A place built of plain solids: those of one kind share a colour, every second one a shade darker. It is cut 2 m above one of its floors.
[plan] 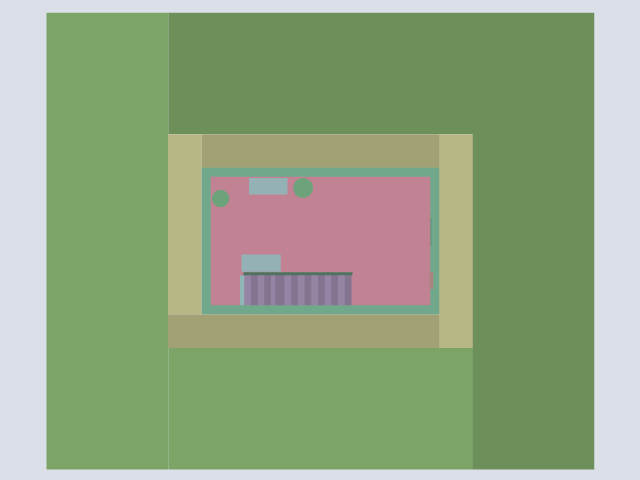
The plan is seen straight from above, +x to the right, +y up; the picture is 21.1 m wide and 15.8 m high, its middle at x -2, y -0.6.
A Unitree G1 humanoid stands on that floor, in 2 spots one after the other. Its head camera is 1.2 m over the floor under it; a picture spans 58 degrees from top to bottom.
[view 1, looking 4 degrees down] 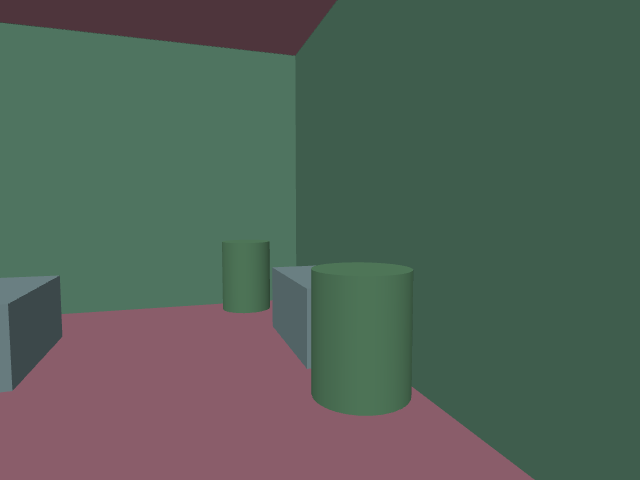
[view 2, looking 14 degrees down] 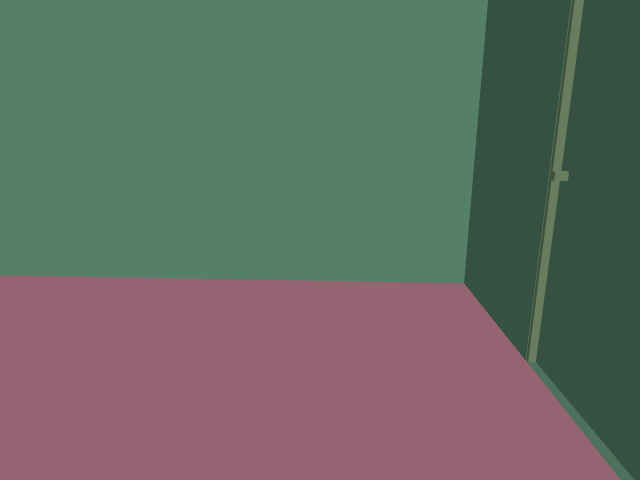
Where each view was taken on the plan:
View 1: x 0.00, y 0.00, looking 162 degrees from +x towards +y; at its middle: wall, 4.81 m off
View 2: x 0.62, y -1.93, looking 93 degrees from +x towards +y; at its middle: wall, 3.52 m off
